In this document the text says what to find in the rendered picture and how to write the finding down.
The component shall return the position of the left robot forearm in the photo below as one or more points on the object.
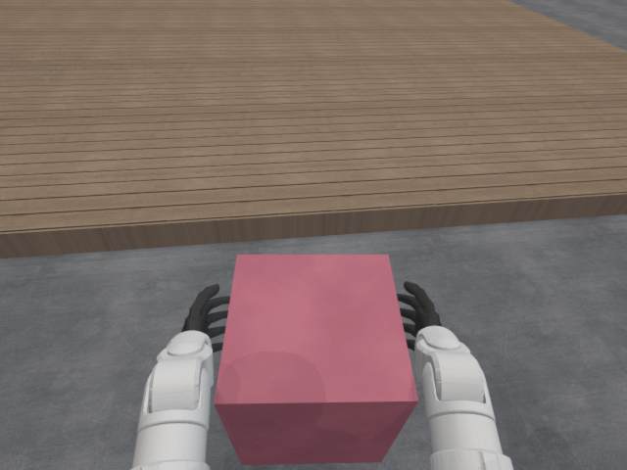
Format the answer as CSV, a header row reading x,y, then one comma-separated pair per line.
x,y
175,411

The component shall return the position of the carton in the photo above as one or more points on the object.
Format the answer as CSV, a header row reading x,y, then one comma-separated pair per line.
x,y
315,366

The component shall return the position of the right robot forearm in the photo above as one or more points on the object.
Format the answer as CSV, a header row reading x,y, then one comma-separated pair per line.
x,y
458,407

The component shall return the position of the robot right hand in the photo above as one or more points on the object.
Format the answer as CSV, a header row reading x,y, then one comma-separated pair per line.
x,y
424,313

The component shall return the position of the robot left hand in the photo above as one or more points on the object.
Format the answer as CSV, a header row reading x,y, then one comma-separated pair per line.
x,y
199,319

